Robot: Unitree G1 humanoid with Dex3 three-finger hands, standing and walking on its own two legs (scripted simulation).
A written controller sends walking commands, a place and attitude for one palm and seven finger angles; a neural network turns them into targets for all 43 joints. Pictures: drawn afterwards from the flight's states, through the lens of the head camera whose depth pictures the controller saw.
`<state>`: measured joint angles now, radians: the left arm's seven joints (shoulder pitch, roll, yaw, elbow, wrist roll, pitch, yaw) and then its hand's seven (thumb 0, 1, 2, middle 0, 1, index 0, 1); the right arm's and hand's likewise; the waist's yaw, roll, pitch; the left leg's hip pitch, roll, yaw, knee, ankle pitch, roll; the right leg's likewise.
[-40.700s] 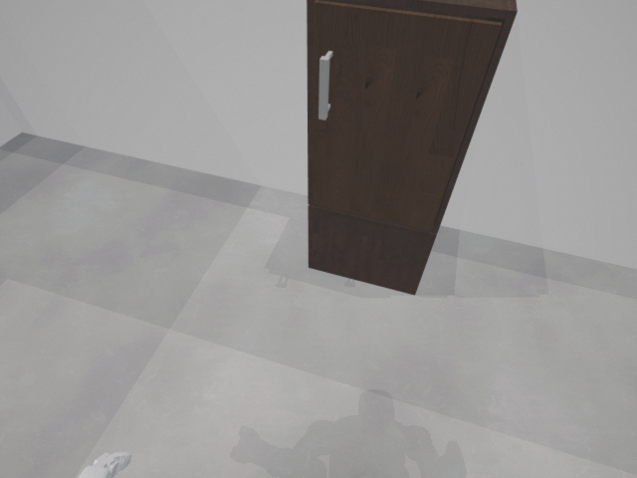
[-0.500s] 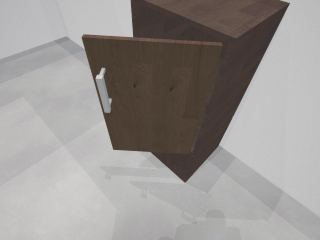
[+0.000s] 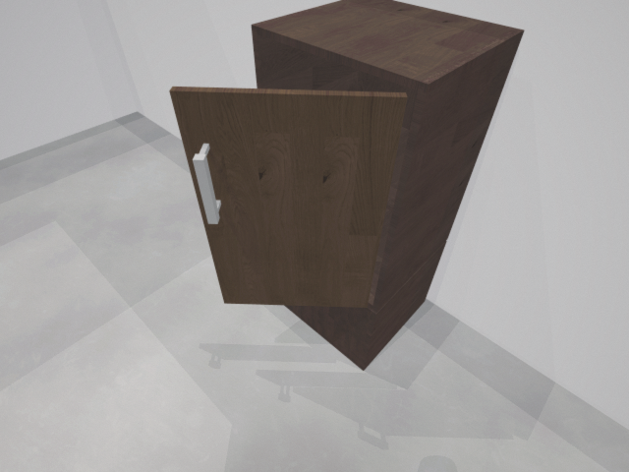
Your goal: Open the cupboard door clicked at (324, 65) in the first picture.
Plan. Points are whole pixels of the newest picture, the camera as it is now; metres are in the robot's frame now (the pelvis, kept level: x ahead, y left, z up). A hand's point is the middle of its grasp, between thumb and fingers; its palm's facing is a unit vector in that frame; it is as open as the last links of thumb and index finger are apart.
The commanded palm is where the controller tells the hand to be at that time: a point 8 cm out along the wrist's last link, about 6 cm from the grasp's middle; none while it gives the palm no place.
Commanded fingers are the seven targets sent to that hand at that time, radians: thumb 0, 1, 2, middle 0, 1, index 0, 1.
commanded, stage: come to a stop and stand still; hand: left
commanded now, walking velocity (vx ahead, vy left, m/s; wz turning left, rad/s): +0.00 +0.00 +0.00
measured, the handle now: (209, 184) +0.60 +0.23 +0.04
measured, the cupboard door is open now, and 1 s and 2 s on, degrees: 41 41 41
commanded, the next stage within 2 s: look again from close up in 0.38 s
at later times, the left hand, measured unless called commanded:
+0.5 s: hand out of the picture -0.02 +0.21 -0.16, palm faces +0.01 -0.97 -0.25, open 7.4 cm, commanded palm none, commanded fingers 0.00 0.90 0.90 -0.20 -0.30 -0.20 -0.30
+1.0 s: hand out of the picture -0.02 +0.18 -0.17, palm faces +0.03 -0.99 -0.15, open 7.3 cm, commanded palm none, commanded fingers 0.00 0.90 0.90 -0.20 -0.30 -0.20 -0.30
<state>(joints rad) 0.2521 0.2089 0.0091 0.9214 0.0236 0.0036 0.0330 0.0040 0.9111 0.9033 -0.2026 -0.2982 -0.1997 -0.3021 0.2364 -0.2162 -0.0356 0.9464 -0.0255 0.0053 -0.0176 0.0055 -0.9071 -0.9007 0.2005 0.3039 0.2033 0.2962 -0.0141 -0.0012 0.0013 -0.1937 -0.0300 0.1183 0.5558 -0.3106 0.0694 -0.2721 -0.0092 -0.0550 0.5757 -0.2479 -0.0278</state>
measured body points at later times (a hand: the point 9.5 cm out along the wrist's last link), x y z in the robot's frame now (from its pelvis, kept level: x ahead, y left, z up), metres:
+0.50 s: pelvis -0.03 +0.00 +0.01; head -0.04 +0.01 +0.46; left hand -0.02 +0.26 -0.14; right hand -0.03 -0.26 -0.14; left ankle +0.00 +0.07 -0.73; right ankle +0.04 -0.10 -0.73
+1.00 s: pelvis +0.00 +0.02 +0.01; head +0.00 +0.04 +0.46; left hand -0.02 +0.23 -0.16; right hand +0.01 -0.20 -0.14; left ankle +0.00 +0.07 -0.73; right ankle +0.04 -0.10 -0.73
